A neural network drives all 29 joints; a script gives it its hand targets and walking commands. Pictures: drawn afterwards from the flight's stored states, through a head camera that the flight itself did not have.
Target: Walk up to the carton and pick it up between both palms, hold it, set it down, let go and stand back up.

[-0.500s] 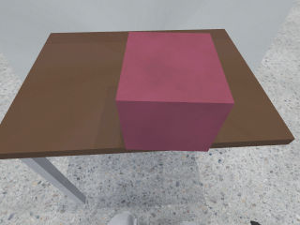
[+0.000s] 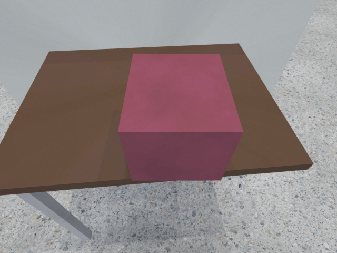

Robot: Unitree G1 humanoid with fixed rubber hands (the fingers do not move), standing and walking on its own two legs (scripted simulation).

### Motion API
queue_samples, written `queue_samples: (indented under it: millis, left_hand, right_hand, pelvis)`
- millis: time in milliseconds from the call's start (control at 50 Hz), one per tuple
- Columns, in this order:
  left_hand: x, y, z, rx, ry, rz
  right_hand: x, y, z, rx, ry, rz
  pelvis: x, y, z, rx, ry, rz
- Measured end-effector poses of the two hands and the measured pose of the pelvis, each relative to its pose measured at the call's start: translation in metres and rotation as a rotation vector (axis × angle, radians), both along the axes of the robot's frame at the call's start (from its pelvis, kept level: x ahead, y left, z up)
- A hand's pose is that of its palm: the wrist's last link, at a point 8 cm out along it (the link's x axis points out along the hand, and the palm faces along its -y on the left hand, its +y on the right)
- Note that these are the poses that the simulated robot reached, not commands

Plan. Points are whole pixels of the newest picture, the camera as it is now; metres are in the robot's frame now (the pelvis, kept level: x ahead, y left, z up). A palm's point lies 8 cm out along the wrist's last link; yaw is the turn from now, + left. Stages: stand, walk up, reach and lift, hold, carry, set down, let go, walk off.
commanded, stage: walk up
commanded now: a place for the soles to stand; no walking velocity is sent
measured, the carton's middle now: (176, 116) +0.44 +0.00 +0.08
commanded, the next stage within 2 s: stand in 0.84 s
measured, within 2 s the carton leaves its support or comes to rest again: neither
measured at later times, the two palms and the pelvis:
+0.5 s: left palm out of the picture +0.08 +0.25 -0.11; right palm out of the picture +0.09 -0.30 -0.10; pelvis +0.00 -0.02 +0.02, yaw +1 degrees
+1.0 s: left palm out of the picture +0.09 +0.25 -0.10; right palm out of the picture +0.09 -0.32 -0.10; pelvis +0.02 -0.04 +0.02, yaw +0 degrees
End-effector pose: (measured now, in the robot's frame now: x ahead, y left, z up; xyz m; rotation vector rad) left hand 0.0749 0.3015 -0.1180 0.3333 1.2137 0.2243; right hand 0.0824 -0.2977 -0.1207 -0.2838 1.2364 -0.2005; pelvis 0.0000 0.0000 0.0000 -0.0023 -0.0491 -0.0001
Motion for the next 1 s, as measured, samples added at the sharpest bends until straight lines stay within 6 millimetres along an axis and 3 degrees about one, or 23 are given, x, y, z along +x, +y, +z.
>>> queue_samples:
  millis: [460, 720, 1000]
  left_hand:
    - [0.007, -0.051, 0.007, -0.118, 0.001, 0.012]
    - [0.006, -0.052, 0.009, -0.097, 0.019, 0.023]
    - [0.013, -0.055, 0.015, -0.076, 0.022, 0.027]
  right_hand:
    - [0.008, -0.001, 0.024, 0.023, -0.019, 0.017]
    - [-0.003, -0.015, 0.023, 0.007, 0.019, 0.012]
    - [0.006, -0.020, 0.019, 0.021, 0.021, 0.015]
  pelvis:
    - [0.004, -0.021, 0.023, -0.006, -0.005, 0.008]
    - [0.008, -0.031, 0.024, -0.005, -0.002, 0.012]
    - [0.017, -0.039, 0.025, 0.000, 0.001, 0.005]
